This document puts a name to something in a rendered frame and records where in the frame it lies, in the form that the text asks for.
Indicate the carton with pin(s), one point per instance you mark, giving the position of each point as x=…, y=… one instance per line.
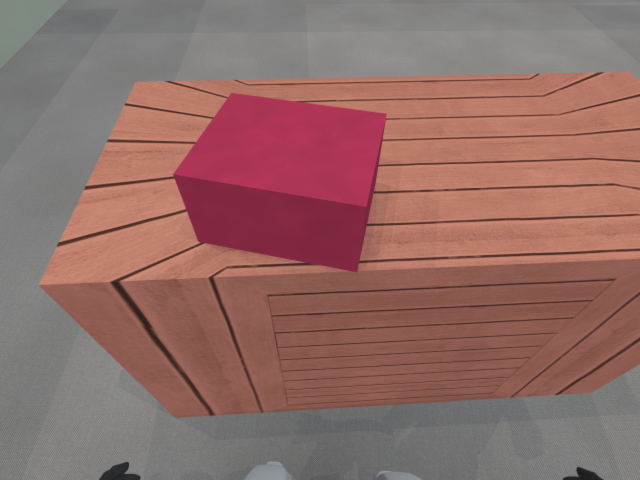
x=283, y=178

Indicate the pedestal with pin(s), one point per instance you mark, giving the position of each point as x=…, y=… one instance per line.
x=501, y=256

